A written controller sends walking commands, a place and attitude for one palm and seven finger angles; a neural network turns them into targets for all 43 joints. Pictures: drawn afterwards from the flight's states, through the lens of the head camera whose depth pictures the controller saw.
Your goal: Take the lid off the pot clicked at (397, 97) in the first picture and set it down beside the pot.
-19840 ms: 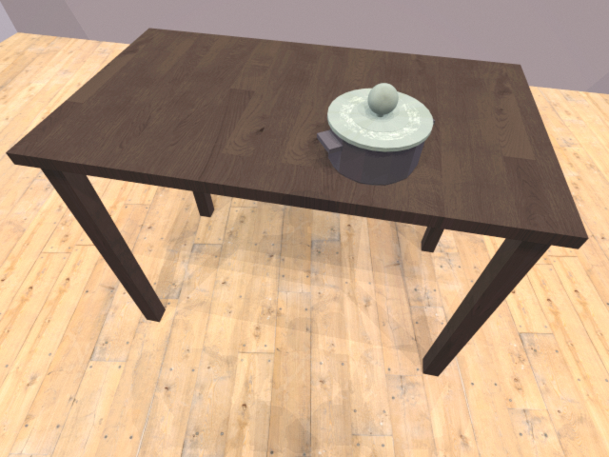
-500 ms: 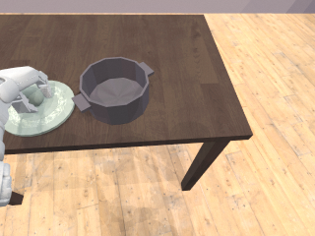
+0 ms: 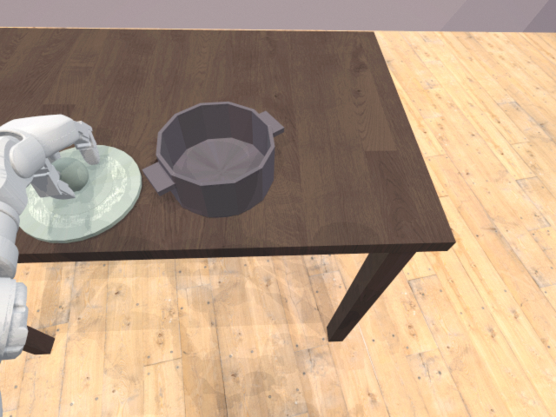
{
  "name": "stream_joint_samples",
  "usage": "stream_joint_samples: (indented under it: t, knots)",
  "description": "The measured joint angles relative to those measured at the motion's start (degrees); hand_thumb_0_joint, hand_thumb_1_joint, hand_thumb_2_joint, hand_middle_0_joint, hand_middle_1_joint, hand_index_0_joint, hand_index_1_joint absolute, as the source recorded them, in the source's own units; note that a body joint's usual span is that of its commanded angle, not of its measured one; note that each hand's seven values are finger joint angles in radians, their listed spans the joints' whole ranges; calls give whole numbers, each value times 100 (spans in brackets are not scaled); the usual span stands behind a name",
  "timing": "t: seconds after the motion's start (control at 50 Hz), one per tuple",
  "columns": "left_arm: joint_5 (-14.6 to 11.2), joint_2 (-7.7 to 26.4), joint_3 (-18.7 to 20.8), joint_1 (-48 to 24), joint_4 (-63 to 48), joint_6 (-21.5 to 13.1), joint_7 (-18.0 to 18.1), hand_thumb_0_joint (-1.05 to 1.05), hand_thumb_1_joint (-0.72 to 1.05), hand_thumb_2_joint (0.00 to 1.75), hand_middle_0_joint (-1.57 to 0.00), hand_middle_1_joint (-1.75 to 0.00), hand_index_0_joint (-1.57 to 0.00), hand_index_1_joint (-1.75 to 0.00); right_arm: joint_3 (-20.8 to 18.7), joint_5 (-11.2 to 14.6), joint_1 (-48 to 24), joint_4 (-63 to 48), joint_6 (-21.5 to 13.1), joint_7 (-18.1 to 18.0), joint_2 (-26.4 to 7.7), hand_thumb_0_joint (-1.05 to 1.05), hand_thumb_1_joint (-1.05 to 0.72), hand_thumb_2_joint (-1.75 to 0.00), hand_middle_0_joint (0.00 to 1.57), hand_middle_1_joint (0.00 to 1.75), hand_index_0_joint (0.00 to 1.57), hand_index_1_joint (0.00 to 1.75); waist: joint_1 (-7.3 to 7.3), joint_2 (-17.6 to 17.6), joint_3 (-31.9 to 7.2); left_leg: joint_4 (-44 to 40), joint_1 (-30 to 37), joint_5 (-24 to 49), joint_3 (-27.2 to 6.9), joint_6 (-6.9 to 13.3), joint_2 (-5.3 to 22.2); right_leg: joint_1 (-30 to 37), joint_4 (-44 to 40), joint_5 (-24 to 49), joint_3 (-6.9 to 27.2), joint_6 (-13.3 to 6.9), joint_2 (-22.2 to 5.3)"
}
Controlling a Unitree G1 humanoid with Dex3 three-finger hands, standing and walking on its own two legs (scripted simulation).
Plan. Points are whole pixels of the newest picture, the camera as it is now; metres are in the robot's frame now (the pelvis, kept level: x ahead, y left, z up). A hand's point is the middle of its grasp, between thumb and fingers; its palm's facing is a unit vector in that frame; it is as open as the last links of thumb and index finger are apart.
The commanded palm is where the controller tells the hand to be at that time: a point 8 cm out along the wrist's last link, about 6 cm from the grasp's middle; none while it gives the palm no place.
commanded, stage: open the fingers wide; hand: left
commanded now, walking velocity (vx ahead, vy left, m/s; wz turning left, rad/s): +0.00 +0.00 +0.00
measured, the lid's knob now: (68, 174) +0.46 +0.31 +0.06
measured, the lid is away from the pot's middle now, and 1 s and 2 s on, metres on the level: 0.23 0.23 0.23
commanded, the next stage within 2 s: raise the empty hand in 0.44 s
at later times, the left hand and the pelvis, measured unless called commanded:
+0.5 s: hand (57, 160) +0.46 +0.31 +0.10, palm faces -0.42 -0.10 -0.90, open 11.1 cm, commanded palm +0.47 +0.31 +0.15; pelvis +0.00 +0.00 +0.00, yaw -1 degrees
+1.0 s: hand (35, 144) +0.45 +0.32 +0.13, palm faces -0.39 -0.10 -0.92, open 11.0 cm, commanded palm +0.47 +0.32 +0.21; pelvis +0.00 +0.00 +0.00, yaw +0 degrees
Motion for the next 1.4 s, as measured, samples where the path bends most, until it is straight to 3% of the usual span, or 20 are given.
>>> stream_joint_samples:
  t: [0.14,0.44,0.68,0.9,1.4]
  knots:
    - [3,66,-68,-242,205,101,-20,1,13,61,-44,-93,-44,-93,-8,8,115,38,52,57,-13,1,-90,-90,21,30,21,30,-49,11,-35,47,-81,-25,20,4,2,-92,55,-22,20,7,2]
    - [52,188,249,-117,142,33,-46,0,-1,64,-37,-87,-37,-86,-30,-1,275,-37,218,116,5,1,-90,-90,21,30,21,30,-158,21,-62,65,-134,-67,92,17,27,-173,74,-36,95,20,25]
    - [-23,131,239,34,-233,41,-74,0,-2,68,-38,-84,-38,-83,-49,-11,142,-93,249,147,18,1,-90,-90,21,30,21,30,-65,25,-76,-10,-16,-33,45,22,1,-24,-28,-9,49,16,2]
    - [-125,161,-45,-348,-71,288,-259,0,-2,69,-38,-84,-38,-83,11,46,-44,-127,217,181,-2,1,-90,-90,21,30,21,30,5,44,-60,-76,130,-1,21,34,-24,136,-100,16,25,33,-22]
    - [-109,423,-101,-806,-453,617,-671,0,-2,69,-38,-83,-38,-83,-3,50,125,-109,236,307,-35,1,-90,-90,20,30,21,30,-73,60,36,-354,376,92,35,67,-73,391,-393,119,42,33,-68]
